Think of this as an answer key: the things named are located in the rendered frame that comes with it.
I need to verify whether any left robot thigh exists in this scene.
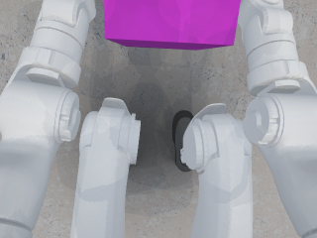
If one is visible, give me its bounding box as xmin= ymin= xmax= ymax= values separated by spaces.
xmin=70 ymin=106 xmax=141 ymax=238

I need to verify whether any left robot shin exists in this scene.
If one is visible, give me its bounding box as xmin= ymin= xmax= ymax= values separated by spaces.
xmin=79 ymin=97 xmax=131 ymax=154

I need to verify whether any robot right upper arm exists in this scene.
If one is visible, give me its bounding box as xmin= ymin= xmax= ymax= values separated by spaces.
xmin=242 ymin=93 xmax=317 ymax=238

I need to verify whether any right robot forearm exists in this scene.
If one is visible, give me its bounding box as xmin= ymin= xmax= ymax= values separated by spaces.
xmin=237 ymin=0 xmax=317 ymax=97

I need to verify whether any carton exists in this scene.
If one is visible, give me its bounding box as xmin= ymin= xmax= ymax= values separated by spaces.
xmin=103 ymin=0 xmax=241 ymax=51

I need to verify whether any robot left upper arm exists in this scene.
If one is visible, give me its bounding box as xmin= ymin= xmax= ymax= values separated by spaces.
xmin=0 ymin=79 xmax=81 ymax=238

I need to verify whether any left robot forearm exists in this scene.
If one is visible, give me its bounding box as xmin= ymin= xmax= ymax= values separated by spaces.
xmin=0 ymin=0 xmax=96 ymax=103

